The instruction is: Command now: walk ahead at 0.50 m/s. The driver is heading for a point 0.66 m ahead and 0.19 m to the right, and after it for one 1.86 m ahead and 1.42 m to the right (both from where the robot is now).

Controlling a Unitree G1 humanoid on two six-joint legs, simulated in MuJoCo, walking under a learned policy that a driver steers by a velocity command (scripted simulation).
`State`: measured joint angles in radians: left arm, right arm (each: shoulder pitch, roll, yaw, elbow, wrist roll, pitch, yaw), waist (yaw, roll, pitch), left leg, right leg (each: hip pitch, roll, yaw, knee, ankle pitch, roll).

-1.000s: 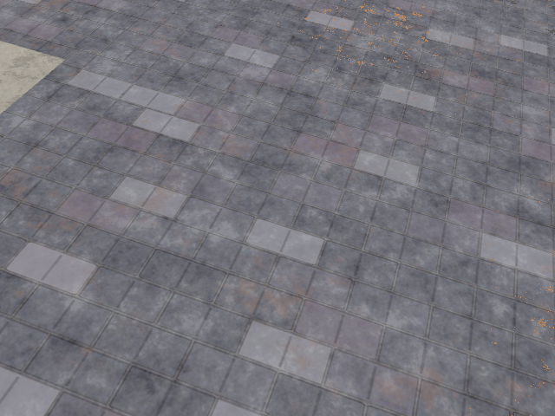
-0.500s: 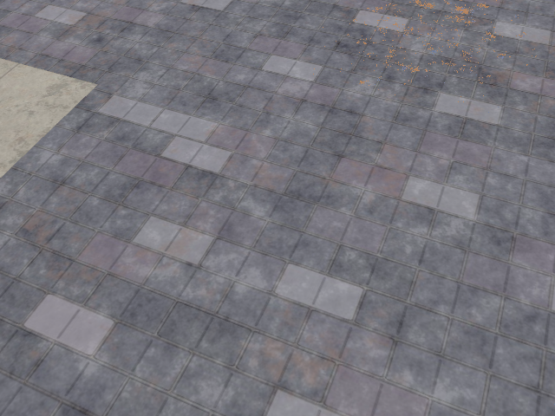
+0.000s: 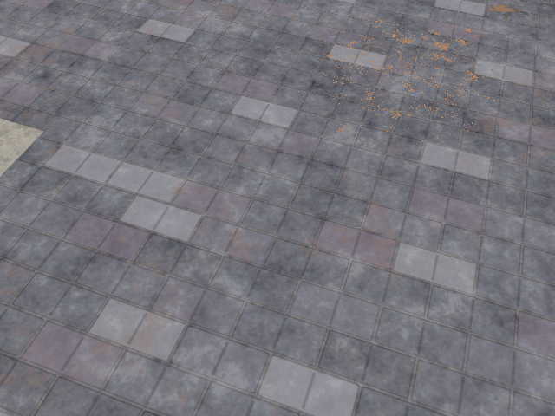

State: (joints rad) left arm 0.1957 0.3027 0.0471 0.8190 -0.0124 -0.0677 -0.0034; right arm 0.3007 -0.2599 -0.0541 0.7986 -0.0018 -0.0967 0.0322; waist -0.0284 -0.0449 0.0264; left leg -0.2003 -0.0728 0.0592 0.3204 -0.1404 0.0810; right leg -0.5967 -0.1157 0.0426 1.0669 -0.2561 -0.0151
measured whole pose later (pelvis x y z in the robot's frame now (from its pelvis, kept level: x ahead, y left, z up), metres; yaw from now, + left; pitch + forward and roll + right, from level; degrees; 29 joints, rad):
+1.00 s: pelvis +0.53 -0.02 -0.01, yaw -8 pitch +2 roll +0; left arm 0.31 0.30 0.07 0.86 -0.03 -0.03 0.02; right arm 0.11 -0.25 -0.05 0.77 -0.02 -0.09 0.01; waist 0.02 -0.03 0.05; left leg -0.36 0.02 0.08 0.48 -0.16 0.02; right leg -0.46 -0.03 0.05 1.16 -0.48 0.02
